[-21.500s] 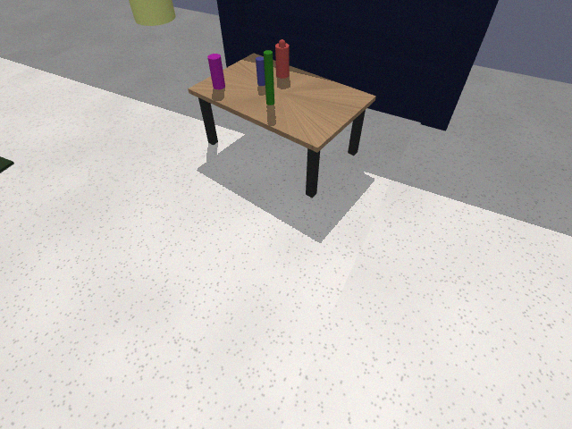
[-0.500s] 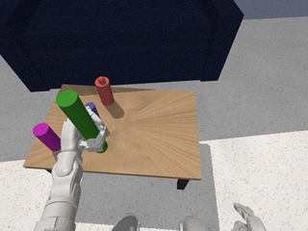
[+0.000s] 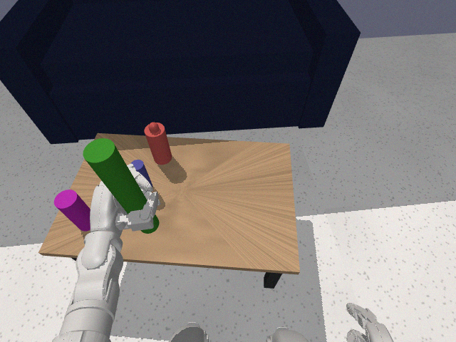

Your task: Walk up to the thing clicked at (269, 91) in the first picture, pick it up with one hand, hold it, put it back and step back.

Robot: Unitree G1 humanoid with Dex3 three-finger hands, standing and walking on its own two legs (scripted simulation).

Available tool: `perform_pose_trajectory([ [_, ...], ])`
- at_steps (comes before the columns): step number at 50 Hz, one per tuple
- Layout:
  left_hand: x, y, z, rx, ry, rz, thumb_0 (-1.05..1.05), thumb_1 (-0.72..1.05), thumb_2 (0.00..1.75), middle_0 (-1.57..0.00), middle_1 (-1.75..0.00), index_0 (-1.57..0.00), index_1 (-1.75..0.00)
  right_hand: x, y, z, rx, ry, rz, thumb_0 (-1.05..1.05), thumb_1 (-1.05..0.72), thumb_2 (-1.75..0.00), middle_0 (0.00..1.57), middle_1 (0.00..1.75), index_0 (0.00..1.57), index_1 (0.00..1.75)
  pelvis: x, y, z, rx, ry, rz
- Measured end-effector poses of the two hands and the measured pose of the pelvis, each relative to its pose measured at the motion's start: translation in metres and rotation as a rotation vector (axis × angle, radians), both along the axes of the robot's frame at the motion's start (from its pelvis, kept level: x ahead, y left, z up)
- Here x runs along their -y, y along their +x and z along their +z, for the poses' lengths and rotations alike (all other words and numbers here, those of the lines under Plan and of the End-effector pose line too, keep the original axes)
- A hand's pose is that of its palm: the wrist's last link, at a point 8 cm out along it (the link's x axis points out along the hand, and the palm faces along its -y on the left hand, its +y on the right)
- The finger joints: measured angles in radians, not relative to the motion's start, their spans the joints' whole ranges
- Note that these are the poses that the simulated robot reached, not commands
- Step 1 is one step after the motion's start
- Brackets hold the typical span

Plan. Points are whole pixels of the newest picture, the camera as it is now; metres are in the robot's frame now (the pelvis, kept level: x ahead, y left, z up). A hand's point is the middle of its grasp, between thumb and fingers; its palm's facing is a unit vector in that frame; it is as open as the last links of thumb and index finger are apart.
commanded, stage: hold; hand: left
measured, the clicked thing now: (129, 195) +0.33 +0.19 +0.07
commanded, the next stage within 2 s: none
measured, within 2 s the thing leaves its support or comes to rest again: neither
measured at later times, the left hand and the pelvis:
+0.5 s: hand (142, 209) +0.32 +0.17 +0.05, palm faces +0.07 -1.00 +0.01, open 5.3 cm; pelvis +0.00 +0.00 +0.01, yaw +0 degrees
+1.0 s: hand (141, 204) +0.32 +0.17 +0.06, palm faces +0.07 -1.00 +0.01, open 5.3 cm; pelvis -0.01 +0.00 +0.01, yaw +0 degrees
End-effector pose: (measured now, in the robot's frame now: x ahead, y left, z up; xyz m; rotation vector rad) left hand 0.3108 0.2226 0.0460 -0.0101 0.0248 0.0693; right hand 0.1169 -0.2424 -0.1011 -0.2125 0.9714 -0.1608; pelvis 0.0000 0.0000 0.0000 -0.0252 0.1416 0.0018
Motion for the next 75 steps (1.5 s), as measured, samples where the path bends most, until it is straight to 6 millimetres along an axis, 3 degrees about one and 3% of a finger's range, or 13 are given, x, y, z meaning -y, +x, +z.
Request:
perform_pose_trajectory([
  [24, 0.002, -0.017, 0.007, 0.011, -0.005, 0.004, -0.03, 0.08, 1.30, -0.94, -1.33, -1.02, -1.33, 0.003, 0.010, 0.010, 0.047, -0.003, 0.016, 0.01, -0.90, -0.90, 0.21, 0.30, 0.21, 0.30, 0.003, -0.002, 0.005, 0.027, 0.005, 0.004],
  [75, 0.002, -0.011, 0.012, 0.028, 0.005, -0.002, -0.03, 0.08, 1.30, -0.94, -1.32, -1.02, -1.33, -0.003, -0.005, 0.007, 0.024, 0.008, 0.011, 0.01, -0.90, -0.90, 0.21, 0.30, 0.21, 0.30, -0.002, -0.007, 0.005, 0.031, 0.001, 0.003],
])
